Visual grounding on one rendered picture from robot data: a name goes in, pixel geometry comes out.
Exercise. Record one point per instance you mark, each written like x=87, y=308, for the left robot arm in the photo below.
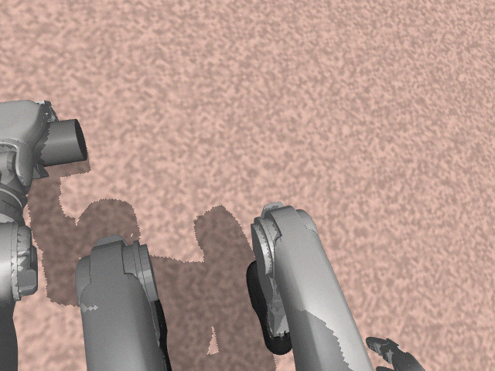
x=18, y=257

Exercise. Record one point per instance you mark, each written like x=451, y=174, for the can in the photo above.
x=62, y=142

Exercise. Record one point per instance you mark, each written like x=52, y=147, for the left robot foot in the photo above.
x=163, y=336

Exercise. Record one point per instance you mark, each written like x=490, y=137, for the left robot hand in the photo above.
x=25, y=121

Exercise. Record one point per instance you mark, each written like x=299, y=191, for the right robot foot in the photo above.
x=277, y=345

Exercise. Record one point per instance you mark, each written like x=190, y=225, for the right robot hand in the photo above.
x=391, y=352

